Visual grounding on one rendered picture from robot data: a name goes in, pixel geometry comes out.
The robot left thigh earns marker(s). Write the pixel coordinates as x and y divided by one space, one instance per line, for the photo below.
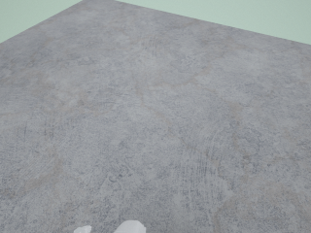
131 226

